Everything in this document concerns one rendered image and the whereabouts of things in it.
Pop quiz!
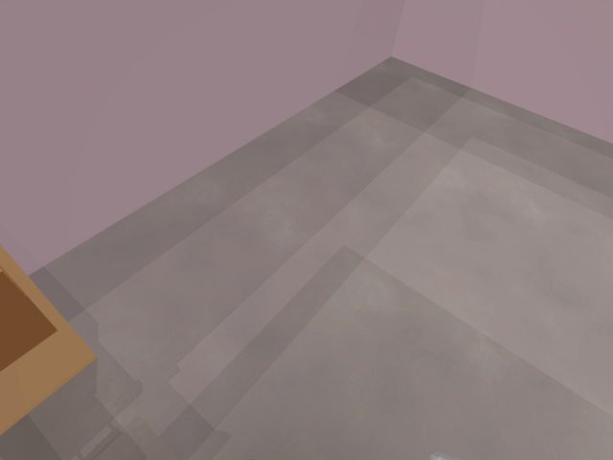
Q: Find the cabinet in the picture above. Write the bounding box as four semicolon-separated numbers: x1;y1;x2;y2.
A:
0;244;97;435

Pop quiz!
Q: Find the drawer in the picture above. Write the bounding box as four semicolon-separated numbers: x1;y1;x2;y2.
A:
0;266;57;372

